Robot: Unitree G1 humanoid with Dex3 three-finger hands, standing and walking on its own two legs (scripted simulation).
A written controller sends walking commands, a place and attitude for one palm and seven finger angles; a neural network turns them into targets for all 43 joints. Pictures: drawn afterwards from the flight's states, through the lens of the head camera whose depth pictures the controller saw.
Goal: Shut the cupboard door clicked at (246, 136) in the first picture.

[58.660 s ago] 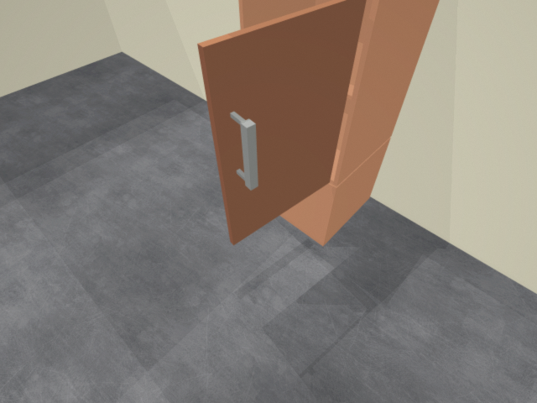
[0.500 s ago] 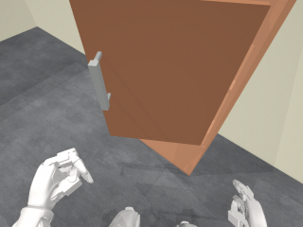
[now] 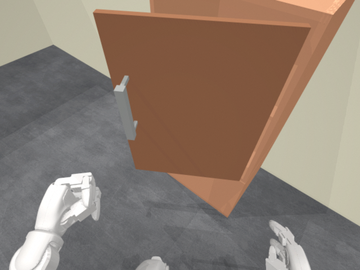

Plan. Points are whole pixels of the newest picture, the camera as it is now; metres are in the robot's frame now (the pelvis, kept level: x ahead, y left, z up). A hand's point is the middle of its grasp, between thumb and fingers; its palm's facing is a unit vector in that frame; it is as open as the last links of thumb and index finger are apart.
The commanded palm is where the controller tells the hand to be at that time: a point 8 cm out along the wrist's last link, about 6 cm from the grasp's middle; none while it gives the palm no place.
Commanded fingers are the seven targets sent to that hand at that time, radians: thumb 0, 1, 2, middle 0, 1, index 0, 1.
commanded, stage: raise the hand and make a fist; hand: left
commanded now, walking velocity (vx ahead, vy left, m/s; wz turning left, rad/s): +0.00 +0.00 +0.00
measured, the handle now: (128, 109) +0.49 +0.18 +0.07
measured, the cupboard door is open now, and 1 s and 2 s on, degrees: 32 32 32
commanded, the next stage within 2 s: bring the fist close to the handle in 0.30 s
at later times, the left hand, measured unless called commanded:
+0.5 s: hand (105, 207) +0.22 +0.16 +0.07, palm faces -0.05 -1.00 -0.05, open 3.1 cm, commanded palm +0.22 +0.22 +0.08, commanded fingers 0.00 0.90 0.90 -1.30 -1.50 -1.30 -1.50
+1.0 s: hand (122, 167) +0.31 +0.15 +0.07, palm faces -0.06 -1.00 -0.02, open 3.1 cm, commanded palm +0.29 +0.21 +0.08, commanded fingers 0.00 0.90 0.90 -1.30 -1.50 -1.30 -1.50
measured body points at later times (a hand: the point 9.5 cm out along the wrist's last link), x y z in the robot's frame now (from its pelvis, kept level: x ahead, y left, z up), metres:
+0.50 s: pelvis +0.00 -0.02 +0.00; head +0.02 -0.03 +0.45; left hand +0.22 +0.22 +0.08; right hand +0.17 -0.25 -0.07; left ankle +0.05 +0.08 -0.69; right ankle +0.00 -0.12 -0.69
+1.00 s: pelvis +0.00 -0.02 +0.00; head +0.04 -0.03 +0.45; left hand +0.31 +0.21 +0.08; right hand +0.15 -0.27 -0.09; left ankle +0.05 +0.08 -0.69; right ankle +0.00 -0.12 -0.69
